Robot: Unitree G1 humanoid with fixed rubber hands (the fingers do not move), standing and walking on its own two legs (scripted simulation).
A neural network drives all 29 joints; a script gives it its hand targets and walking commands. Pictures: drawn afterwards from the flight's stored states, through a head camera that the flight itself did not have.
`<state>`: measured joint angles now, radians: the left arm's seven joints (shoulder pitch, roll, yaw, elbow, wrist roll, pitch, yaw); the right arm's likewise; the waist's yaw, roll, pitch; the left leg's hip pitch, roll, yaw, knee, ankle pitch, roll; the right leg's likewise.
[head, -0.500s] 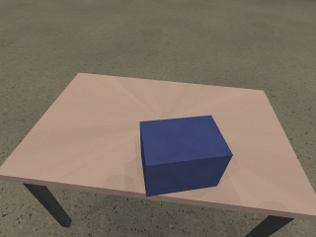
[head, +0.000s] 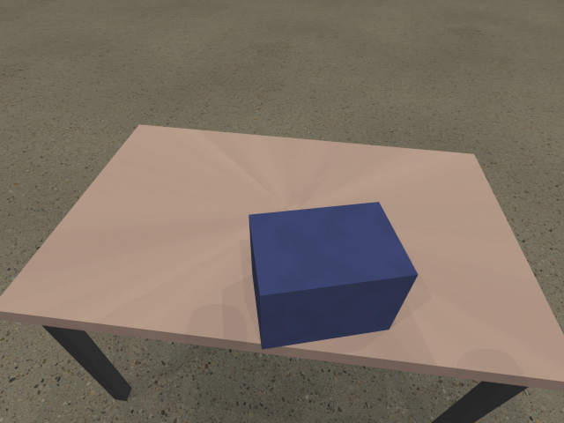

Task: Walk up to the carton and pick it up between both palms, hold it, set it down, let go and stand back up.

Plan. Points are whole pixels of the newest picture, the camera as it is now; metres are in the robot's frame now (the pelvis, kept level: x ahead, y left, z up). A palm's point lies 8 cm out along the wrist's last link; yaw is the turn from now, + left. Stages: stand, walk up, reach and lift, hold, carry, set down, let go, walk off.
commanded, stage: stand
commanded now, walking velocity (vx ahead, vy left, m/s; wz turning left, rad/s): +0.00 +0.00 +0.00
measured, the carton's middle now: (321, 274) +0.41 -0.02 -0.05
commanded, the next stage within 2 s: none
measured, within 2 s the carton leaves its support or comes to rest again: neither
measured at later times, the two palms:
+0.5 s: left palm out of the picture +0.03 +0.27 -0.12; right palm out of the picture +0.14 -0.24 -0.11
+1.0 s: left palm out of the picture +0.03 +0.27 -0.12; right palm out of the picture +0.14 -0.24 -0.11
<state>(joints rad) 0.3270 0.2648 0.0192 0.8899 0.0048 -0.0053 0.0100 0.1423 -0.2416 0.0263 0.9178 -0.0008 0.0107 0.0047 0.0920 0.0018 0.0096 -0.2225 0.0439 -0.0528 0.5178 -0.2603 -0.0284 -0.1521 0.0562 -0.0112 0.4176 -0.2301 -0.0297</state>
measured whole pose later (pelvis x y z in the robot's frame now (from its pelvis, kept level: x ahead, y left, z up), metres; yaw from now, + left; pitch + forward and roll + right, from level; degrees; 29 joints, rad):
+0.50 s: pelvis +0.01 +0.00 +0.00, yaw +0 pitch -2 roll -2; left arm 0.30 0.26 0.02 0.89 0.00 -0.01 0.01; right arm 0.14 -0.24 0.03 0.92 0.00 0.01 0.00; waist 0.09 0.02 0.01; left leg -0.22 0.04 -0.05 0.52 -0.27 -0.03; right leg -0.15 0.06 -0.01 0.42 -0.24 -0.03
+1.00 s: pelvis +0.01 +0.00 +0.00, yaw +0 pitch -2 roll -2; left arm 0.29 0.26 0.02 0.89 0.00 -0.01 0.01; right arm 0.14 -0.26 0.03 0.92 0.00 0.01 0.00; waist 0.09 0.02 0.01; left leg -0.22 0.04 -0.05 0.52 -0.27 -0.03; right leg -0.15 0.06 -0.01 0.42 -0.24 -0.03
